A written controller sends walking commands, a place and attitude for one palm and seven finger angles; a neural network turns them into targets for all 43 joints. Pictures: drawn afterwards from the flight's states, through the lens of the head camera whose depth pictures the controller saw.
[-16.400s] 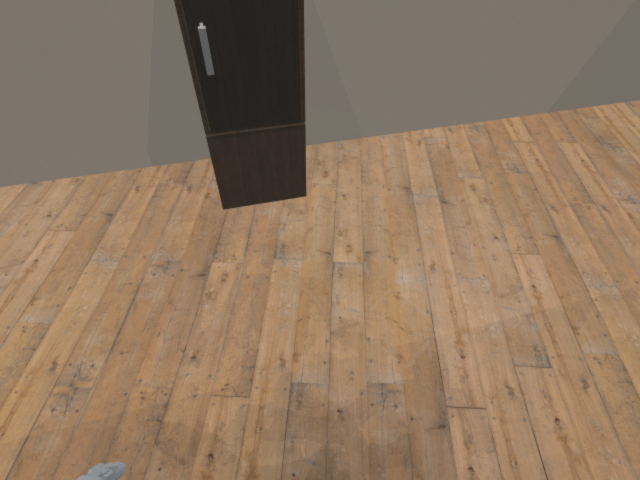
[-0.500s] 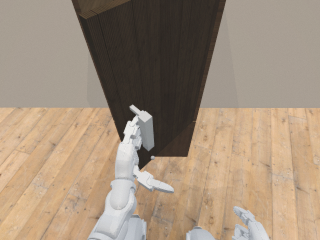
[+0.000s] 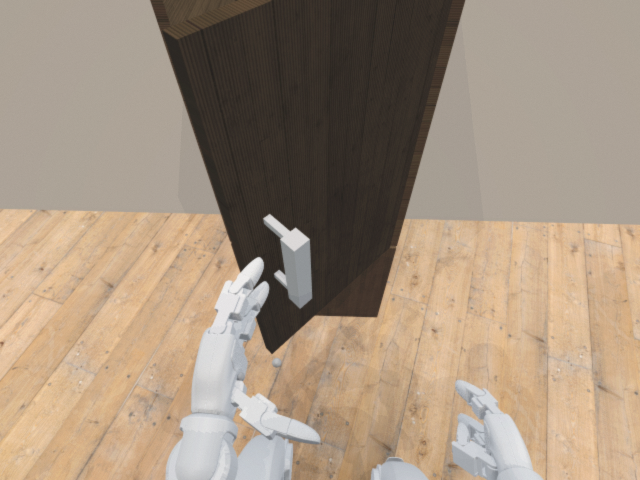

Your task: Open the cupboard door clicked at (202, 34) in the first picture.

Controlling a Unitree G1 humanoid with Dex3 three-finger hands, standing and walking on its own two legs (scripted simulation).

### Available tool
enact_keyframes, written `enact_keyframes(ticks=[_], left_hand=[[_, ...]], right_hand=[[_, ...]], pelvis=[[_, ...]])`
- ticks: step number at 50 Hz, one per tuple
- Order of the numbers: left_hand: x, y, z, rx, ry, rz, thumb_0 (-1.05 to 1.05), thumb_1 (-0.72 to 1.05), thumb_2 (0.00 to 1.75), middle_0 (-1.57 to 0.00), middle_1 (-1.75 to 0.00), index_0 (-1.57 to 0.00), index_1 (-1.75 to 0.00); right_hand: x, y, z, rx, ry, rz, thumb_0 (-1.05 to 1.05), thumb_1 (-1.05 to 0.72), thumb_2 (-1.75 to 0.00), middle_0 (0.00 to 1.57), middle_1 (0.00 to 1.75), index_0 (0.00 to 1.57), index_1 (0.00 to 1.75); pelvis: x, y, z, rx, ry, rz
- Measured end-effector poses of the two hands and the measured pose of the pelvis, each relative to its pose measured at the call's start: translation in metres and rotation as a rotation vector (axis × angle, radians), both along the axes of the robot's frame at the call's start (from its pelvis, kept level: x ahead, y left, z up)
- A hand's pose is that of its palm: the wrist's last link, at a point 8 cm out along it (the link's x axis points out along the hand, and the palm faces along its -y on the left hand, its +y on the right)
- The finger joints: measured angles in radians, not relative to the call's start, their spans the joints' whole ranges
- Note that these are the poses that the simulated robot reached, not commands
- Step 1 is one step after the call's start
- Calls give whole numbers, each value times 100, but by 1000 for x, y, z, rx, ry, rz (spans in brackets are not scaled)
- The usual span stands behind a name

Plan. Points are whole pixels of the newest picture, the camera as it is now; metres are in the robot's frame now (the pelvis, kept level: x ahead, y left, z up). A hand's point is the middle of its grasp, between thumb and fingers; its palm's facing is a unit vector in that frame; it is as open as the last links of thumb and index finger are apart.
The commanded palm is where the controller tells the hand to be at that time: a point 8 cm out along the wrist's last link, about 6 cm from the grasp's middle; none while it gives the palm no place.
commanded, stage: slide the hand sideways off the handle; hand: left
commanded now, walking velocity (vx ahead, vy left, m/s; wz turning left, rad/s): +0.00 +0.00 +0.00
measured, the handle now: (287, 262) +0.37 +0.07 +0.05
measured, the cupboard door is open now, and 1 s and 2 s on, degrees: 46 46 46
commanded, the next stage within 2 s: draw the hand back to the body in 0.36 s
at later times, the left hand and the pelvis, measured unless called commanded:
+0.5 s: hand (243, 397) +0.21 +0.10 +0.05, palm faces -0.01 -1.00 -0.01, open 16.3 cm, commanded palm +0.18 +0.16 +0.06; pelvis +0.00 -0.02 -0.01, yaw +1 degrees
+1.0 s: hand (152, 381) +0.20 +0.16 +0.13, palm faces +0.03 -0.99 -0.10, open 16.1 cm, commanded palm +0.17 +0.22 +0.15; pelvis +0.01 -0.01 +0.03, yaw +1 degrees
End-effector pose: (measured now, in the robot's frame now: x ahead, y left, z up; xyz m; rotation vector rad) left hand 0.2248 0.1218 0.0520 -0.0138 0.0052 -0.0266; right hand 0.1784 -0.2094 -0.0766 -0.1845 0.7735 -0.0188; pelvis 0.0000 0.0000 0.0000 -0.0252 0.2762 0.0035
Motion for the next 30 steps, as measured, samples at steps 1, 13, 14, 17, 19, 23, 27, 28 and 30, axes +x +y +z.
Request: enact_keyframes(ticks=[1, 13, 14, 17, 19, 23, 27, 28, 30], left_hand=[[-2, 2, -1, 3, 4, 2, -2, -50, 30, -15, -30, -15, -30], [-22, 23, 0, 22, 10, 24, -2, -50, 30, -15, -30, -15, -30], [-24, 24, 0, 24, 13, 22, -2, -50, 30, -15, -30, -15, -30], [-28, 28, -1, 27, 26, 20, -2, -50, 30, -15, -30, -15, -30], [-32, 30, -1, 28, 31, 25, -2, -50, 30, -15, -30, -15, -30], [-37, 31, 1, 23, 19, 25, -2, -50, 30, -15, -30, -15, -30], [-37, 30, 3, 33, 0, 7, -2, -50, 30, -15, -30, -15, -30], [-36, 31, 7, 41, -6, 5, -2, -50, 30, -15, -30, -15, -30], [-36, 36, 16, 55, -15, 8, -2, -50, 30, -15, -30, -15, -30]], right_hand=[[1, -1, 0, -2, -3, 0, 2, -90, -90, 21, 30, 20, 30], [4, -22, -7, -24, -14, -20, 2, -90, -90, 21, 30, 20, 30], [3, -24, -8, -26, -14, -24, 2, -90, -90, 21, 30, 20, 30], [1, -28, -10, -29, -12, -38, 2, -90, -90, 21, 30, 20, 30], [0, -31, -11, -30, -14, -46, 2, -90, -90, 21, 30, 20, 30], [-1, -34, -12, -34, -25, -52, 2, -90, -90, 21, 30, 20, 30], [-2, -35, -13, -38, -35, -55, 2, -90, -90, 21, 30, 20, 30], [-3, -35, -13, -35, -36, -59, 2, -90, -90, 21, 30, 20, 30], [-4, -34, -10, -27, -36, -69, 2, -90, -90, 21, 30, 20, 30]], pelvis=[[1, -1, 0, 1, 1, 0], [5, -14, -7, 3, 17, 6], [5, -15, -7, 3, 19, 6], [6, -17, -8, 5, 21, 5], [6, -18, -9, 6, 21, 5], [4, -20, -11, 6, 22, 8], [1, -20, -13, 4, 19, 7], [1, -20, -13, 4, 15, 6], [0, -21, -10, 4, 2, 5]])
